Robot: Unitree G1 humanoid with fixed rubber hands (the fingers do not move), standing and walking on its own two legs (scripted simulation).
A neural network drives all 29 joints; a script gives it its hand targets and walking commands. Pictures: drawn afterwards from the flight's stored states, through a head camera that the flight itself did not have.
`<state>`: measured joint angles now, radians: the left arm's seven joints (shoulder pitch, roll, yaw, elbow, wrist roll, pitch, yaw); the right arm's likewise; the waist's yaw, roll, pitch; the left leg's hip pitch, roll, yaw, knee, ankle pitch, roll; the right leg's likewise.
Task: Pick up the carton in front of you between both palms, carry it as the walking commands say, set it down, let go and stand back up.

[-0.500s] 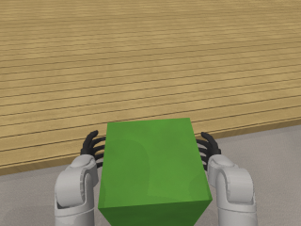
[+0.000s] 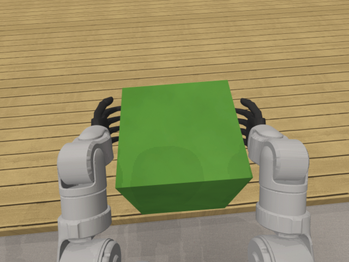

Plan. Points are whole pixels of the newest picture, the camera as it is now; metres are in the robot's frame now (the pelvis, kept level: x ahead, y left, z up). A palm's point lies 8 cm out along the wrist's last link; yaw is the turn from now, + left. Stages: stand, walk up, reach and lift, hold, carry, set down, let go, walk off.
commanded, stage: carry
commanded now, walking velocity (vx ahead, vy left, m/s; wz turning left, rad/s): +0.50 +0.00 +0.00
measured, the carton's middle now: (179, 155) +0.34 +0.01 +0.06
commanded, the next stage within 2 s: none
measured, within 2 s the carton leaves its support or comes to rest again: neither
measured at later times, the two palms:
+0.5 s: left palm (137, 30) +0.75 +0.14 +0.14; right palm (234, 36) +0.70 -0.15 +0.14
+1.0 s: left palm out of the picture +1.09 +0.18 +0.29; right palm out of the picture +1.12 -0.12 +0.28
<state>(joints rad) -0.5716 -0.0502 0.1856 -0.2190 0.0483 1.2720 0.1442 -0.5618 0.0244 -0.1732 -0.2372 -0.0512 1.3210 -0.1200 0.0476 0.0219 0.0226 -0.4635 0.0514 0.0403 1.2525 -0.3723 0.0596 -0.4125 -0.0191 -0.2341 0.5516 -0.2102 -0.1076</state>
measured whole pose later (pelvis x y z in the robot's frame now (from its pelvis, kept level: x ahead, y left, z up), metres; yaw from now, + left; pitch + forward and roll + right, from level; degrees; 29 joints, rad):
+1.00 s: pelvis +0.72 -0.02 +0.11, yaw +1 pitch +6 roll +2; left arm -0.88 0.02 0.28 0.03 0.00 1.24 0.16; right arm -0.81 0.05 -0.30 -0.11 -0.15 1.30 -0.11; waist 0.13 -0.03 0.02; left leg -0.70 -0.02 0.08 0.77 -0.16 0.07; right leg -0.17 0.03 -0.11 0.45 -0.38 -0.10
